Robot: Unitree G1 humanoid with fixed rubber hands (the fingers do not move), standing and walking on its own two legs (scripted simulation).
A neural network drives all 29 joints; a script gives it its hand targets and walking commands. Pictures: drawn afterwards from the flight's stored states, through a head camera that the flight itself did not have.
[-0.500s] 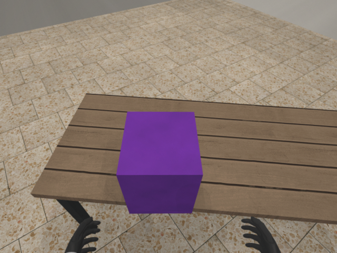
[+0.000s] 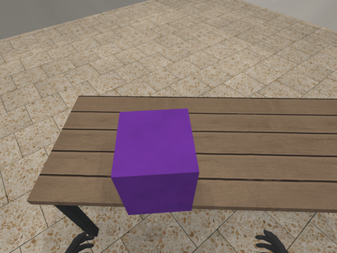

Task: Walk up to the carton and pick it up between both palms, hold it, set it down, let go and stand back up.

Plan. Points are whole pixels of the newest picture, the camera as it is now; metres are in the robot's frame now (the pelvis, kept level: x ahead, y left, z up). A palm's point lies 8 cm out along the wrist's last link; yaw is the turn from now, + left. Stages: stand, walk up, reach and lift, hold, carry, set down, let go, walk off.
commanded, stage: stand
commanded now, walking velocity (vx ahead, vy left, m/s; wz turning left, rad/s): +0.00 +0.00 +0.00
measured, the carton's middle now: (157, 163) +0.39 +0.05 -0.07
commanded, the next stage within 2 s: none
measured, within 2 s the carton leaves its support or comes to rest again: neither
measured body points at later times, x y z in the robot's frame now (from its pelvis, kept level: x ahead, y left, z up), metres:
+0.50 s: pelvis +0.00 +0.02 +0.00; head +0.00 +0.01 +0.45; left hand +0.14 +0.25 -0.11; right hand +0.06 -0.25 -0.13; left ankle -0.02 +0.11 -0.74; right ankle +0.02 -0.12 -0.74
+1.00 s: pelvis +0.01 +0.02 +0.00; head +0.01 +0.01 +0.45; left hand +0.12 +0.25 -0.13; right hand +0.02 -0.25 -0.14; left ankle -0.02 +0.11 -0.74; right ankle +0.02 -0.12 -0.74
